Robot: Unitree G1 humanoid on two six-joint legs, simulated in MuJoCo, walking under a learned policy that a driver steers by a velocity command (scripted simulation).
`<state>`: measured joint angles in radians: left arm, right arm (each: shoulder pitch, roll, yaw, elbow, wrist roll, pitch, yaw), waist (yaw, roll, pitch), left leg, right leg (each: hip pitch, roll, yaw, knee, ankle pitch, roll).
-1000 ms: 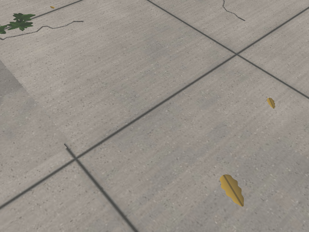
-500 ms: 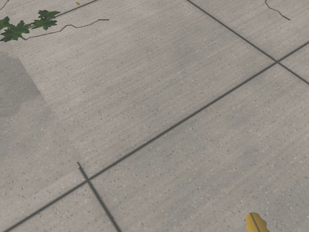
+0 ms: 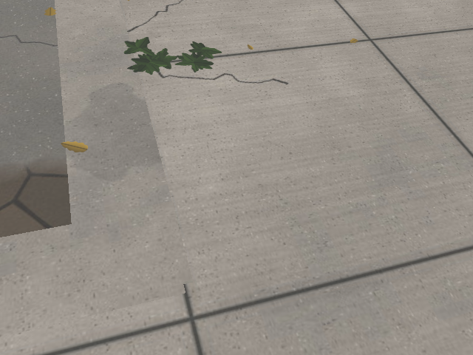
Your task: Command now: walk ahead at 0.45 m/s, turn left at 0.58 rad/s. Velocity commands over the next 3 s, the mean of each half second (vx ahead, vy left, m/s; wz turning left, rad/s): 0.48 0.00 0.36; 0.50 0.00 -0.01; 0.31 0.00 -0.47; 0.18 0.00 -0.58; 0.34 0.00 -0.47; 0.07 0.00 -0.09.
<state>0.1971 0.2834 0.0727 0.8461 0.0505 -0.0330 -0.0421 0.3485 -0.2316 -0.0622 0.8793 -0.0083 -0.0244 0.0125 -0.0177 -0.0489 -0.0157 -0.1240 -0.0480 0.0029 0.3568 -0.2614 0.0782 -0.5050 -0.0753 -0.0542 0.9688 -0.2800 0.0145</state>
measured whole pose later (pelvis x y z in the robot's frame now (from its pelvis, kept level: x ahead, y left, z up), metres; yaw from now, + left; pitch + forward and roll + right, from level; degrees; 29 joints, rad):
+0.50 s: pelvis +0.27 -0.02 +0.00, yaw +10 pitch +0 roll -1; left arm 0.29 0.24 0.05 0.90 0.02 -0.08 -0.01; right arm 0.25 -0.27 -0.05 0.87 -0.04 -0.05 0.03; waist 0.01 0.04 0.05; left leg -0.47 0.01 -0.05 1.11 -0.28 0.08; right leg -0.21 0.06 -0.08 0.38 -0.17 -0.08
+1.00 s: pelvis +0.54 +0.08 +0.00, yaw +7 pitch +0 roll +0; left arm 0.30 0.25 0.05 0.95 0.02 -0.04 -0.02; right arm 0.24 -0.23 -0.04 0.90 -0.02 -0.08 0.00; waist 0.01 -0.04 0.05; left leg -0.20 -0.03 0.14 0.37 -0.17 0.09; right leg -0.46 -0.05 0.01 1.10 -0.29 -0.07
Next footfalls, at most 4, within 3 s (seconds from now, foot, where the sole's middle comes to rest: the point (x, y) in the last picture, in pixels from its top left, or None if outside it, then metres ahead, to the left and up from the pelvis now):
0.30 right None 0.35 -0.09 -0.78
0.82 left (169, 329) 0.59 0.16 -0.78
1.34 right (220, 249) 0.86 0.02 -0.78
1.88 left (165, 241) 0.89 0.20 -0.78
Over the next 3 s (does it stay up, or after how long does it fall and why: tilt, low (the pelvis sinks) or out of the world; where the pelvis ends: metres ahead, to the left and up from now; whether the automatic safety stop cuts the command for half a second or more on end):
stays up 1.05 -0.08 0.00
